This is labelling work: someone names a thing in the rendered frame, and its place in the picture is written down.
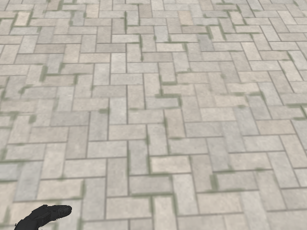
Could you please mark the robot left hand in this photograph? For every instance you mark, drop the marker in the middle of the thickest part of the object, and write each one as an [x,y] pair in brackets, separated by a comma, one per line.
[42,215]

